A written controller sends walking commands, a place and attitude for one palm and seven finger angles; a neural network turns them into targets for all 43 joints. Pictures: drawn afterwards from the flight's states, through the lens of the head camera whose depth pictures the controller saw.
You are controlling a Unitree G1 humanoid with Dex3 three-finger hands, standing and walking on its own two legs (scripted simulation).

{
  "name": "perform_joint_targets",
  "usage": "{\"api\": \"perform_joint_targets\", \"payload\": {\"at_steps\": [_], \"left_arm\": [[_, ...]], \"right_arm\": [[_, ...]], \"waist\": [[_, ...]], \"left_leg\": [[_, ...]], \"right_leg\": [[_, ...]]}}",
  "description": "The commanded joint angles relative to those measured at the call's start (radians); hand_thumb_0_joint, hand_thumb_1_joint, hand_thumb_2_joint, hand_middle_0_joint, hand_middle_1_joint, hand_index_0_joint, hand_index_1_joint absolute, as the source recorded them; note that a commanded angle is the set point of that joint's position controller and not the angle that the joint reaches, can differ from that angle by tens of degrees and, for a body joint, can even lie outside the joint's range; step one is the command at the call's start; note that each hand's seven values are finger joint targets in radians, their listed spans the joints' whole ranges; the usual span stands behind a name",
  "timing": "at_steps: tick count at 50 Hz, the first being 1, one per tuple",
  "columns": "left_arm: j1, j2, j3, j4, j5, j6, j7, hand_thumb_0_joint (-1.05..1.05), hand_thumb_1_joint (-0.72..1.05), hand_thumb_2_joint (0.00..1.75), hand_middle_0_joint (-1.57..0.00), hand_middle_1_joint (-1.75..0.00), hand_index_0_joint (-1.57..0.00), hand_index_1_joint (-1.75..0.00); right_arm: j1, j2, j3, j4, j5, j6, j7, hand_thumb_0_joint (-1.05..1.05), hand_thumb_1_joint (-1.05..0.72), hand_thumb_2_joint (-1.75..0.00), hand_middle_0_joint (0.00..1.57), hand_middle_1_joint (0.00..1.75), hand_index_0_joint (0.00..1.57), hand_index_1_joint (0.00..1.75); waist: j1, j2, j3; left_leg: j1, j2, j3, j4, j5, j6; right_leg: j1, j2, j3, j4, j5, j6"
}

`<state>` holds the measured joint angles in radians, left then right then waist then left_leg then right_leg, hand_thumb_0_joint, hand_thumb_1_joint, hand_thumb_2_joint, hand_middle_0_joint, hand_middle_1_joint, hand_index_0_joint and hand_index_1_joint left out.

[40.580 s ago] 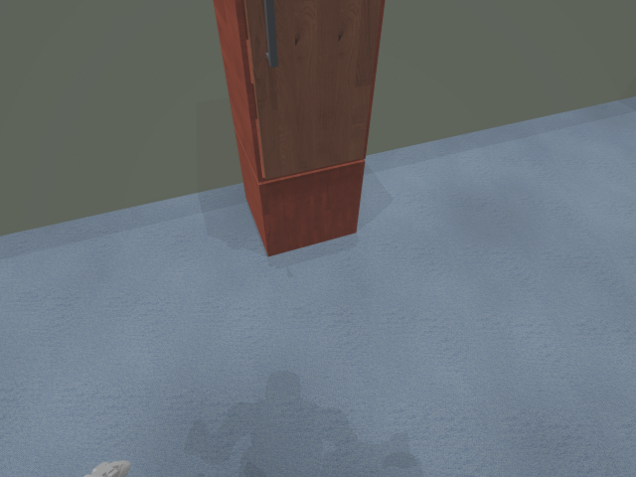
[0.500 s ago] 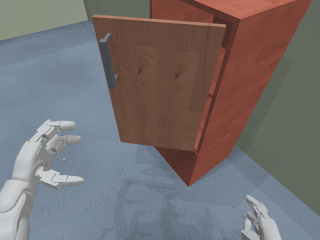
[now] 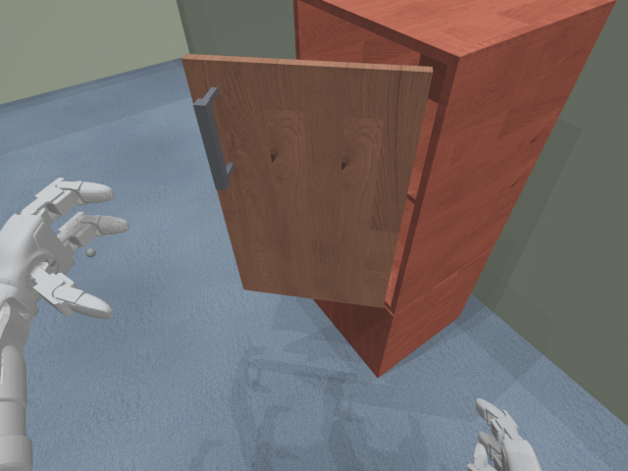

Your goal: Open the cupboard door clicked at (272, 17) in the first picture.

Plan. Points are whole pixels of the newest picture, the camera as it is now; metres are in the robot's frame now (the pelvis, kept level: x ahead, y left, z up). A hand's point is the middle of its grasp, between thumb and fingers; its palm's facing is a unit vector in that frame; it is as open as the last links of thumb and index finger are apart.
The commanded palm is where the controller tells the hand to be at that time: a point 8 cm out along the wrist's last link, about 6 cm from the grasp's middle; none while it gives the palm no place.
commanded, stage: raise the hand with hooked fingers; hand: left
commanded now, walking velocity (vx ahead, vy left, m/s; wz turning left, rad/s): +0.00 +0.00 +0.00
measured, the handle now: (217, 141) +0.56 +0.22 +0.13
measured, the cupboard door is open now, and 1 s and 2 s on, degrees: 46 46 46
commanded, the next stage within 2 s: move the hooked fingers beside the handle in 0.46 s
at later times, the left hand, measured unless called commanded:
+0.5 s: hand (110, 258) +0.30 +0.26 +0.15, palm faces +0.01 -1.00 -0.06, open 14.0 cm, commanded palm +0.26 +0.30 +0.15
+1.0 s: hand (133, 223) +0.35 +0.26 +0.15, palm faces -0.01 -1.00 -0.03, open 14.0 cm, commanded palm +0.33 +0.30 +0.15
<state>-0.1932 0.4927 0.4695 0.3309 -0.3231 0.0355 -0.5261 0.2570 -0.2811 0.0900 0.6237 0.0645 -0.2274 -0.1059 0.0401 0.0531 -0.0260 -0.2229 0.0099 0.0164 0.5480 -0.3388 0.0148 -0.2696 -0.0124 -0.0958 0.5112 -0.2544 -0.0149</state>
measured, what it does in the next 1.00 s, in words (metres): stands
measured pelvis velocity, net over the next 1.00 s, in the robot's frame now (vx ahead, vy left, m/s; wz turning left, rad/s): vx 0.00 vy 0.00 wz -0.02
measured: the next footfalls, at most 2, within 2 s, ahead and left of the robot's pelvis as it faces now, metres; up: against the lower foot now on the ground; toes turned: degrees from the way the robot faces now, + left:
none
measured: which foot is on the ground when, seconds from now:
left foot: down 0.00-1.00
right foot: down 0.00-1.00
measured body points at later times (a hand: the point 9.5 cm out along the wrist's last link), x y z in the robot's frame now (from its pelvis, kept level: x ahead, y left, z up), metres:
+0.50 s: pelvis +0.00 -0.01 +0.00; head +0.00 -0.03 +0.45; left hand +0.29 +0.32 +0.16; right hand +0.17 -0.25 -0.08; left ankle -0.03 +0.11 -0.73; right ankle +0.01 -0.11 -0.73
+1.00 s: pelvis +0.00 +0.00 +0.00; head +0.01 -0.02 +0.45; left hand +0.34 +0.31 +0.16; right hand +0.14 -0.25 -0.09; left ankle -0.03 +0.11 -0.73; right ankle +0.01 -0.11 -0.73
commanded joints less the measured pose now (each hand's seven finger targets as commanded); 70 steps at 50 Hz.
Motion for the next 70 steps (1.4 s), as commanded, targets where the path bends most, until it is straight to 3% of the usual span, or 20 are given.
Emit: {"api": "perform_joint_targets", "payload": {"at_steps": [1, 3, 6, 10, 14, 17, 21, 26, 28, 31, 35, 37, 40, 44, 48, 51, 59, 60, 66, 70], "left_arm": [[-0.234, 0.259, 0.068, -0.204, -0.033, -0.033, -0.028, 0.00, -0.50, 0.30, -0.30, -1.20, -0.30, -1.20], [-0.199, 0.265, 0.096, -0.200, -0.046, -0.045, -0.031, 0.00, -0.50, 0.30, -0.30, -1.20, -0.30, -1.20], [-0.186, 0.284, 0.129, -0.189, -0.057, -0.059, -0.021, 0.00, -0.50, 0.30, -0.30, -1.20, -0.30, -1.20], [-0.248, 0.293, 0.130, -0.254, -0.036, -0.077, 0.019, 0.00, -0.50, 0.30, -0.30, -1.20, -0.30, -1.20], [-0.278, 0.264, 0.092, -0.285, -0.019, -0.090, 0.036, 0.00, -0.50, 0.30, -0.30, -1.20, -0.30, -1.20], [-0.272, 0.262, 0.090, -0.256, -0.027, -0.093, 0.026, 0.00, -0.50, 0.30, -0.30, -1.20, -0.30, -1.20], [-0.240, 0.262, 0.088, -0.186, -0.029, -0.070, 0.007, 0.00, -0.50, 0.30, -0.30, -1.20, -0.30, -1.20], [-0.246, 0.270, 0.095, -0.210, -0.033, -0.066, 0.004, 0.00, -0.50, 0.30, -0.30, -1.20, -0.30, -1.20], [-0.263, 0.266, 0.094, -0.229, -0.035, -0.076, 0.005, 0.00, -0.50, 0.30, -0.30, -1.20, -0.30, -1.20], [-0.334, 0.278, 0.083, -0.189, -0.026, -0.084, 0.011, 0.00, -0.50, 0.30, -0.30, -1.20, -0.30, -1.20], [-0.415, 0.222, 0.013, -0.153, -0.008, -0.093, 0.021, 0.00, -0.50, 0.30, -0.30, -1.20, -0.30, -1.20], [-0.466, 0.244, 0.013, -0.120, -0.001, -0.095, 0.021, 0.00, -0.50, 0.30, -0.30, -1.20, -0.30, -1.20], [-0.485, 0.261, 0.024, -0.099, 0.015, -0.103, 0.034, 0.00, -0.50, 0.30, -0.30, -1.20, -0.30, -1.20], [-0.498, 0.300, 0.065, 0.007, 0.016, -0.106, 0.040, 0.00, -0.50, 0.30, -0.30, -1.20, -0.30, -1.20], [-0.483, 0.322, 0.086, 0.034, 0.020, -0.111, 0.037, 0.00, -0.50, 0.30, -0.30, -1.20, -0.30, -1.20], [-0.569, 0.275, 0.018, 0.057, 0.032, -0.121, 0.034, 0.00, -0.50, 0.30, -0.30, -1.20, -0.30, -1.20], [-0.726, 0.364, 0.053, 0.158, 0.053, -0.163, 0.029, 0.00, -0.50, 0.30, -0.30, -1.20, -0.30, -1.20], [-0.771, 0.340, 0.021, 0.150, 0.058, -0.175, 0.027, 0.00, -0.50, 0.30, -0.30, -1.20, -0.30, -1.20], [-0.819, 0.422, 0.060, 0.361, 0.074, -0.184, 0.011, 0.00, -0.50, 0.30, -0.30, -1.20, -0.30, -1.20], [-0.909, 0.393, -0.001, 0.383, 0.101, -0.207, 0.002, 0.00, -0.50, 0.30, -0.30, -1.20, -0.30, -1.20]], "right_arm": [[-0.093, -0.126, -0.064, -0.179, 0.004, -0.059, -0.004, 0.00, -0.90, -0.90, 0.20, 0.30, 0.20, 0.30], [-0.094, -0.127, -0.070, -0.181, 0.003, -0.057, 0.003, 0.00, -0.90, -0.90, 0.20, 0.30, 0.20, 0.30], [-0.097, -0.130, -0.072, -0.179, 0.002, -0.055, 0.008, 0.00, -0.90, -0.90, 0.20, 0.30, 0.20, 0.30], [-0.104, -0.123, -0.075, -0.186, 0.003, -0.061, 0.002, 0.00, -0.90, -0.90, 0.20, 0.30, 0.20, 0.30], [-0.100, -0.115, -0.073, -0.179, 0.004, -0.067, -0.008, 0.00, -0.90, -0.90, 0.20, 0.30, 0.20, 0.30], [-0.100, -0.119, -0.071, -0.169, 0.005, -0.067, -0.015, 0.00, -0.90, -0.90, 0.20, 0.30, 0.20, 0.30], [-0.098, -0.124, -0.069, -0.163, 0.006, -0.064, -0.018, 0.00, -0.90, -0.90, 0.20, 0.30, 0.20, 0.30], [-0.106, -0.123, -0.069, -0.175, 0.005, -0.066, -0.013, 0.00, -0.90, -0.90, 0.20, 0.30, 0.20, 0.30], [-0.105, -0.119, -0.070, -0.175, 0.007, -0.067, -0.013, 0.00, -0.90, -0.90, 0.20, 0.30, 0.20, 0.30], [-0.093, -0.123, -0.067, -0.156, 0.007, -0.063, -0.019, 0.00, -0.90, -0.90, 0.20, 0.30, 0.20, 0.30], [-0.085, -0.121, -0.068, -0.146, 0.010, -0.068, -0.029, 0.00, -0.90, -0.90, 0.20, 0.30, 0.20, 0.30], [-0.076, -0.128, -0.068, -0.133, 0.010, -0.064, -0.031, 0.00, -0.90, -0.90, 0.20, 0.30, 0.20, 0.30], [-0.073, -0.128, -0.068, -0.137, 0.006, -0.067, -0.032, 0.00, -0.90, -0.90, 0.20, 0.30, 0.20, 0.30], [-0.051, -0.139, -0.071, -0.125, 0.003, -0.054, -0.027, 0.00, -0.90, -0.90, 0.20, 0.30, 0.20, 0.30], [-0.042, -0.140, -0.073, -0.138, 0.000, -0.043, -0.014, 0.00, -0.90, -0.90, 0.20, 0.30, 0.20, 0.30], [-0.024, -0.145, -0.077, -0.131, 0.004, -0.034, -0.013, 0.00, -0.90, -0.90, 0.20, 0.30, 0.20, 0.30], [0.036, -0.163, -0.085, -0.104, -0.001, -0.011, -0.017, 0.00, -0.90, -0.90, 0.20, 0.30, 0.20, 0.30], [0.038, -0.162, -0.084, -0.104, -0.002, -0.010, -0.017, 0.00, -0.90, -0.90, 0.20, 0.30, 0.20, 0.30], [0.091, -0.183, -0.086, -0.079, -0.003, 0.022, -0.011, 0.00, -0.90, -0.90, 0.20, 0.30, 0.20, 0.30], [0.112, -0.181, -0.088, -0.079, -0.006, 0.032, -0.005, 0.00, -0.90, -0.90, 0.20, 0.30, 0.20, 0.30]], "waist": [[0.005, -0.006, -0.226], [0.009, -0.035, -0.246], [0.017, -0.049, -0.199], [0.011, 0.045, -0.208], [-0.006, 0.072, -0.214], [-0.010, -0.001, -0.188], [-0.004, 0.007, -0.159], [0.002, -0.016, -0.203], [-0.004, -0.011, -0.219], [-0.020, 0.000, -0.175], [-0.040, 0.028, -0.177], [-0.047, 0.018, -0.169], [-0.034, 0.055, -0.216], [-0.030, -0.027, -0.227], [-0.014, 0.014, -0.257], [-0.044, -0.012, -0.225], [-0.067, 0.015, -0.277], [-0.076, 0.035, -0.291], [-0.087, -0.020, -0.268], [-0.100, 0.087, -0.316]], "left_leg": [[0.040, -0.015, -0.042, -0.072, 0.353, 0.012], [0.029, -0.017, -0.034, -0.066, 0.361, 0.014], [-0.005, -0.018, -0.023, -0.066, 0.309, 0.016], [0.015, -0.018, -0.017, -0.077, 0.298, 0.016], [0.035, -0.017, -0.008, -0.079, 0.275, 0.019], [0.021, -0.015, -0.014, -0.081, 0.265, 0.023], [0.008, -0.019, -0.013, -0.078, 0.249, 0.021], [0.014, -0.018, -0.017, -0.071, 0.279, 0.021], [0.029, -0.018, -0.017, -0.075, 0.293, 0.021], [0.022, -0.016, -0.017, -0.074, 0.269, 0.018], [0.043, -0.015, -0.025, -0.084, 0.247, 0.017], [0.034, -0.013, -0.028, -0.085, 0.235, 0.017], [0.049, -0.014, -0.038, -0.088, 0.260, 0.012], [0.007, -0.012, -0.033, -0.085, 0.279, 0.014], [0.003, -0.015, -0.021, -0.077, 0.335, 0.013], [0.007, -0.006, -0.023, -0.075, 0.323, 0.012], [-0.007, -0.011, -0.026, -0.060, 0.305, 0.013], [0.006, -0.011, -0.028, -0.058, 0.312, 0.012], [-0.068, -0.011, -0.024, -0.040, 0.278, 0.016], [-0.033, -0.012, -0.030, -0.021, 0.329, 0.008]], "right_leg": [[0.139, 0.013, 0.042, -0.028, 0.301, -0.013], [0.148, 0.012, 0.045, -0.023, 0.326, -0.008], [0.133, 0.008, 0.059, -0.033, 0.285, -0.006], [0.126, 0.004, 0.062, -0.038, 0.258, -0.008], [0.125, 0.004, 0.071, -0.051, 0.239, -0.004], [0.129, 0.006, 0.075, -0.055, 0.241, 0.000], [0.111, 0.004, 0.078, -0.057, 0.226, 0.000], [0.130, 0.005, 0.074, -0.044, 0.260, 0.001], [0.134, 0.006, 0.065, -0.041, 0.275, 0.000], [0.097, 0.011, 0.067, -0.049, 0.246, -0.001], [0.059, 0.010, 0.057, -0.053, 0.207, -0.004], [0.056, 0.010, 0.060, -0.056, 0.195, -0.004], [0.069, 0.006, 0.051, -0.045, 0.200, -0.013], [0.094, 0.006, 0.052, -0.035, 0.236, -0.011], [0.118, 0.001, 0.056, -0.019, 0.303, -0.015], [0.070, 0.005, 0.054, -0.024, 0.281, -0.013], [0.055, 0.005, 0.063, -0.016, 0.265, -0.015], [0.048, 0.006, 0.063, -0.012, 0.268, -0.015], [0.028, 0.005, 0.069, -0.001, 0.256, -0.014], [-0.014, 0.005, 0.067, 0.015, 0.276, -0.018]]}}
